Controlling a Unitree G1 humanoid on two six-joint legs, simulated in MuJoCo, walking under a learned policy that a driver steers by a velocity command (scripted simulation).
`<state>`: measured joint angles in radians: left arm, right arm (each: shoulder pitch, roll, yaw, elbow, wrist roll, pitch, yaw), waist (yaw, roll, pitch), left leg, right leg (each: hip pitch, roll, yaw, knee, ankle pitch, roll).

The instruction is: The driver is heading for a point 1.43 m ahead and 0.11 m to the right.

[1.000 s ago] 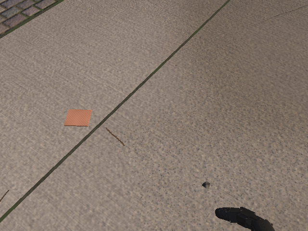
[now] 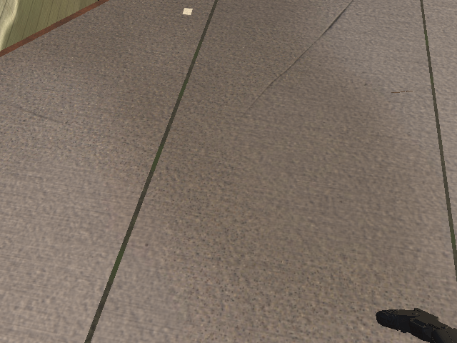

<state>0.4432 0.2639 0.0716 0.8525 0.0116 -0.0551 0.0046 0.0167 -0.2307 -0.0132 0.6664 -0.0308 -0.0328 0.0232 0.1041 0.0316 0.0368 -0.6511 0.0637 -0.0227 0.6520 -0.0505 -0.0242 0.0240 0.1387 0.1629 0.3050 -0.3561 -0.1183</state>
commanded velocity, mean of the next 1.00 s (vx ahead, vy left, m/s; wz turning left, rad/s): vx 0.44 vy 0.00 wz -0.24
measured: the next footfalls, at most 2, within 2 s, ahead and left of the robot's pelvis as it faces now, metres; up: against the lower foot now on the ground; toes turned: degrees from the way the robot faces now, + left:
left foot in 0.06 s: +0.23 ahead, +0.13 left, +0.00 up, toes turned -4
right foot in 0.60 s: +0.41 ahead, -0.17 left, +0.00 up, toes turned -23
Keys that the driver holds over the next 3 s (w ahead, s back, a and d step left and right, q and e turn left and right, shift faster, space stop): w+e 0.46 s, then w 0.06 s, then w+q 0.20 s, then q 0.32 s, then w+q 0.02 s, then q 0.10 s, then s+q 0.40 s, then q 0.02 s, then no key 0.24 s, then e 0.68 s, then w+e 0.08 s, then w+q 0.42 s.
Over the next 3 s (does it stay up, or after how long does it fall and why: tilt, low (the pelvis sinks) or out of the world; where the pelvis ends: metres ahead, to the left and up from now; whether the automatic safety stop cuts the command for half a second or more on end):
stays up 0.53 -0.21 0.01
